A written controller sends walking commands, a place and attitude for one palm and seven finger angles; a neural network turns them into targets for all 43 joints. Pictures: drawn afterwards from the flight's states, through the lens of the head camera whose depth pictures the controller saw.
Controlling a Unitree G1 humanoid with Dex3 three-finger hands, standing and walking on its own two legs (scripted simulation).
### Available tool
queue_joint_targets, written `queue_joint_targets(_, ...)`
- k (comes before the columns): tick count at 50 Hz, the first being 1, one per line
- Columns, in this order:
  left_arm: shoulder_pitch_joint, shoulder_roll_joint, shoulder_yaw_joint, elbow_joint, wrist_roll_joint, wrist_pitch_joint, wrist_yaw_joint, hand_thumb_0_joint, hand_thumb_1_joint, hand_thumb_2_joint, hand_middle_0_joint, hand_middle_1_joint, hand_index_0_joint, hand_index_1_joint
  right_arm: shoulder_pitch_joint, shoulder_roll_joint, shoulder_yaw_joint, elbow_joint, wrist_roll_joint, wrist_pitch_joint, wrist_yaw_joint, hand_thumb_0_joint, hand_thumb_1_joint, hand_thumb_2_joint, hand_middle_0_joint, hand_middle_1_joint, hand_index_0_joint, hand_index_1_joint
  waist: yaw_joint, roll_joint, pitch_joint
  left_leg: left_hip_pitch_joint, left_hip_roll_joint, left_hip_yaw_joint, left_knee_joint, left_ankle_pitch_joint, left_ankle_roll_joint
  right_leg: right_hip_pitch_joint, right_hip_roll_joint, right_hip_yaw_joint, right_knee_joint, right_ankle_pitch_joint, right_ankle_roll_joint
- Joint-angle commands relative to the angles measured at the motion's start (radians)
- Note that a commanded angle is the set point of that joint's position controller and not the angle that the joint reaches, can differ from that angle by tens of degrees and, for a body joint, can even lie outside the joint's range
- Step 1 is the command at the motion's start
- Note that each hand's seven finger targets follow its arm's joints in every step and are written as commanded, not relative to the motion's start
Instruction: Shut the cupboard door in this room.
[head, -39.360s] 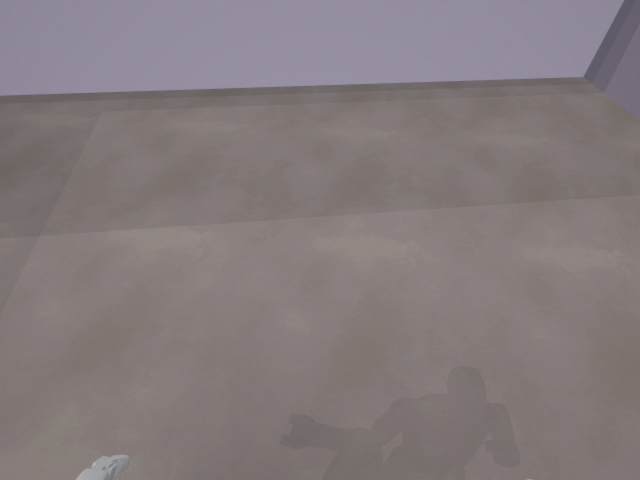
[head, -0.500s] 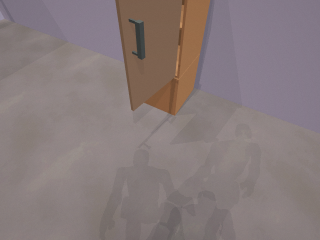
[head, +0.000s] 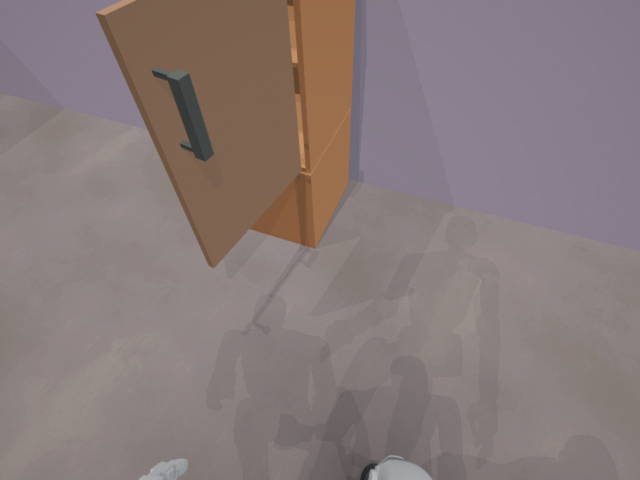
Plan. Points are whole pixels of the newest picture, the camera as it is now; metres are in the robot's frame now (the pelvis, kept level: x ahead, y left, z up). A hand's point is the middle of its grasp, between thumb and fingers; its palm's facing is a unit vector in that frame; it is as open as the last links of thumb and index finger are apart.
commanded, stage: take the last steps up to it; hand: left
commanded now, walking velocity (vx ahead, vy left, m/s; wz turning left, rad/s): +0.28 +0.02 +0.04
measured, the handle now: (183, 115) +0.65 +0.25 +0.10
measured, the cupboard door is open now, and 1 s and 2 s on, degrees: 81 81 81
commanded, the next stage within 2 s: come to a stop and stand still in 0.32 s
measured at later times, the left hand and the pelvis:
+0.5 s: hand out of the picture +0.10 +0.16 -0.15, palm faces +0.17 -0.97 -0.15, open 7.3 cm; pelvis +0.16 +0.01 +0.02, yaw +3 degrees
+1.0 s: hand (194, 437) +0.20 +0.20 -0.15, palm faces +0.05 -0.96 -0.29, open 7.3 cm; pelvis +0.15 -0.02 +0.01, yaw +1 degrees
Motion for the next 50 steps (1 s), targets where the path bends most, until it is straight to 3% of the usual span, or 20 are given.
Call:
queue_joint_targets(1,0.451,0.297,0.067,0.092,-0.014,-0.041,0.030,0.000,0.900,0.900,-0.200,-0.300,-0.200,-0.300,-0.005,-0.097,-0.015,-0.111,0.031,-0.020,0.000,0.000,-0.900,-0.900,0.200,0.300,0.200,0.300,0.176,-0.284,-0.306,-0.593,-0.061,-0.095,0.880,-0.096,0.051,0.659,-0.429,0.656,-0.304,0.148,-0.202)
queue_joint_targets(2,0.329,0.251,0.063,0.061,-0.018,-0.035,0.038,0.000,0.900,0.900,-0.200,-0.300,-0.200,-0.300,-0.035,-0.114,-0.024,-0.106,0.032,-0.009,-0.001,0.000,-0.900,-0.900,0.200,0.300,0.200,0.300,0.143,-0.160,-0.210,-0.608,0.009,-0.156,0.950,-0.020,0.064,0.542,-0.409,0.593,-0.350,-0.050,-0.203)
queue_joint_targets(3,0.241,0.203,0.049,0.038,-0.014,-0.035,0.040,0.000,0.900,0.900,-0.200,-0.300,-0.200,-0.300,-0.101,-0.085,-0.024,-0.109,0.023,-0.007,0.008,0.000,-0.900,-0.900,0.200,0.300,0.200,0.300,0.135,-0.098,-0.095,-0.649,0.049,-0.153,0.941,0.069,0.061,0.397,-0.364,0.510,-0.377,-0.148,-0.167)
queue_joint_targets(4,0.174,0.168,0.036,0.024,-0.014,-0.034,0.040,0.000,0.900,0.900,-0.200,-0.300,-0.200,-0.300,-0.110,-0.070,-0.021,-0.111,0.015,0.001,0.010,0.000,-0.900,-0.900,0.200,0.300,0.200,0.300,0.090,-0.054,-0.049,-0.635,0.075,-0.164,0.903,0.134,0.057,0.279,-0.321,0.421,-0.383,-0.183,-0.134)
queue_joint_targets(8,0.132,0.079,0.010,0.028,-0.005,-0.048,0.041,0.000,0.900,0.900,-0.200,-0.300,-0.200,-0.300,-0.035,-0.034,-0.019,-0.080,-0.004,0.037,0.018,0.000,-0.900,-0.900,0.200,0.300,0.200,0.300,0.020,-0.129,-0.040,-0.558,0.080,-0.119,0.763,0.248,0.022,0.130,-0.213,0.177,-0.423,-0.073,-0.073)
queue_joint_targets(14,0.213,0.084,0.010,0.060,-0.002,-0.060,0.041,0.000,0.900,0.900,-0.200,-0.300,-0.200,-0.300,-0.180,-0.038,-0.015,-0.135,-0.002,0.036,0.029,0.000,-0.900,-0.900,0.200,0.300,0.200,0.300,0.046,-0.105,-0.010,-0.637,0.086,-0.083,0.511,0.286,-0.016,0.232,-0.217,0.142,-0.436,0.081,-0.110)
queue_joint_targets(21,0.306,0.092,0.007,0.112,0.001,-0.052,0.048,0.000,0.900,0.900,-0.200,-0.300,-0.200,-0.300,-0.350,-0.029,-0.001,-0.187,0.003,0.011,0.034,0.000,-0.900,-0.900,0.200,0.300,0.200,0.300,0.102,-0.139,-0.004,-0.570,0.035,-0.037,0.220,0.240,-0.003,0.374,-0.244,0.131,-0.357,0.322,-0.116)
queue_joint_targets(24,0.266,0.069,-0.005,0.118,-0.004,-0.028,0.064,0.000,0.900,0.900,-0.200,-0.300,-0.200,-0.300,-0.268,-0.035,0.011,-0.147,0.006,0.002,0.012,0.000,-0.900,-0.900,0.200,0.300,0.200,0.300,0.052,-0.134,-0.053,-0.324,-0.001,-0.034,-0.002,0.433,0.003,0.334,-0.164,0.058,-0.186,0.460,-0.052)
queue_joint_targets(25,0.285,0.051,-0.013,0.115,-0.007,-0.021,0.069,0.000,0.900,0.900,-0.200,-0.300,-0.200,-0.300,-0.201,-0.083,0.004,-0.131,0.004,-0.006,0.004,0.000,-0.900,-0.900,0.200,0.300,0.200,0.300,0.032,-0.041,-0.128,-0.161,0.067,-0.074,-0.027,0.734,0.021,0.279,-0.112,0.032,-0.076,0.353,-0.007)
queue_joint_targets(26,0.328,0.023,-0.023,0.119,-0.017,-0.014,0.075,0.000,0.900,0.900,-0.200,-0.300,-0.200,-0.300,-0.154,-0.145,-0.006,-0.122,0.008,-0.007,-0.008,0.000,-0.900,-0.900,0.200,0.300,0.200,0.300,0.028,0.090,-0.218,0.016,0.229,-0.212,0.042,1.131,0.096,0.159,-0.053,0.007,-0.013,0.069,0.040)
queue_joint_targets(27,0.352,0.019,-0.032,0.129,-0.024,-0.002,0.078,0.000,0.900,0.900,-0.200,-0.300,-0.200,-0.300,-0.144,-0.174,-0.009,-0.113,0.022,0.006,-0.016,0.000,-0.900,-0.900,0.200,0.300,0.200,0.300,0.029,0.171,-0.239,0.031,0.340,-0.272,0.017,1.377,0.184,0.148,-0.021,0.028,0.083,-0.346,0.060)
queue_joint_targets(28,0.356,0.023,-0.026,0.126,-0.020,0.010,0.081,0.000,0.900,0.900,-0.200,-0.300,-0.200,-0.300,-0.167,-0.177,-0.010,-0.117,0.025,0.018,-0.026,0.000,-0.900,-0.900,0.200,0.300,0.200,0.300,0.036,0.161,-0.182,-0.044,0.363,-0.249,-0.033,1.394,0.223,0.151,-0.015,0.066,0.182,-0.473,0.065)
queue_joint_targets(29,0.333,0.030,-0.025,0.130,-0.017,0.026,0.083,0.000,0.900,0.900,-0.200,-0.300,-0.200,-0.300,-0.200,-0.169,-0.009,-0.119,0.023,0.024,-0.041,0.000,-0.900,-0.900,0.200,0.300,0.200,0.300,0.038,0.203,-0.150,-0.100,0.349,-0.263,-0.056,1.390,0.229,0.127,-0.016,0.096,0.247,-0.476,0.071)
queue_joint_targets(32,0.288,0.061,0.000,0.119,-0.009,0.054,0.076,0.000,0.900,0.900,-0.200,-0.300,-0.200,-0.300,-0.266,-0.165,-0.024,-0.143,0.016,0.047,-0.051,0.000,-0.900,-0.900,0.200,0.300,0.200,0.300,0.039,0.122,-0.067,-0.219,0.324,-0.224,-0.081,1.159,0.234,0.077,-0.012,0.128,0.396,-0.394,0.064)
queue_joint_targets(37,0.253,0.060,0.030,0.060,-0.001,0.082,0.058,0.000,0.900,0.900,-0.200,-0.300,-0.200,-0.300,-0.297,-0.169,-0.047,-0.183,0.009,0.050,-0.045,0.000,-0.900,-0.900,0.200,0.300,0.200,0.300,0.044,0.069,-0.150,-0.269,0.300,-0.189,-0.117,0.765,0.214,0.009,0.015,0.148,0.564,-0.276,0.079)
queue_joint_targets(45,0.191,0.032,0.007,0.022,-0.004,0.065,0.039,0.000,0.900,0.900,-0.200,-0.300,-0.200,-0.300,-0.314,-0.188,-0.056,-0.180,-0.012,0.057,-0.012,0.000,-0.900,-0.900,0.200,0.300,0.200,0.300,0.031,0.215,-0.131,-0.354,0.236,-0.251,-0.218,0.079,0.162,0.173,0.017,0.061,0.085,-0.318,0.053)
queue_joint_targets(47,0.258,0.038,0.000,0.061,-0.004,0.046,0.042,0.000,0.900,0.900,-0.200,-0.300,-0.200,-0.300,-0.304,-0.180,-0.053,-0.167,-0.006,0.059,-0.004,0.000,-0.900,-0.900,0.200,0.300,0.200,0.300,0.070,0.155,-0.134,-0.428,0.167,-0.204,-0.173,0.022,0.107,0.346,0.040,0.020,-0.165,-0.165,0.049)
queue_joint_targets(48,0.291,0.071,0.002,0.073,0.001,0.037,0.046,0.000,0.900,0.900,-0.200,-0.300,-0.200,-0.300,-0.292,-0.150,-0.046,-0.162,0.001,0.060,0.000,0.000,-0.900,-0.900,0.200,0.300,0.200,0.300,0.084,0.048,-0.119,-0.479,0.107,-0.152,-0.106,-0.003,0.063,0.411,0.010,0.050,-0.278,-0.135,0.046)
queue_joint_targets(49,0.267,0.136,0.002,0.062,0.010,0.025,0.052,0.000,0.900,0.900,-0.200,-0.300,-0.200,-0.300,-0.278,-0.080,-0.031,-0.169,0.018,0.068,0.003,0.000,-0.900,-0.900,0.200,0.300,0.200,0.300,0.071,-0.158,-0.074,-0.544,0.026,-0.078,0.066,-0.002,0.008,0.344,-0.172,0.294,-0.434,-0.362,-0.007)
queue_joint_targets(50,0.188,0.194,0.003,0.027,0.007,0.031,0.054,0.000,0.900,0.900,-0.200,-0.300,-0.200,-0.300,-0.321,-0.064,-0.021,-0.202,0.012,0.075,0.011,0.000,-0.900,-0.900,0.200,0.300,0.200,0.300,0.072,-0.280,0.046,-0.559,-0.007,-0.067,0.161,0.002,-0.006,0.147,-0.298,0.450,-0.554,-0.561,-0.065)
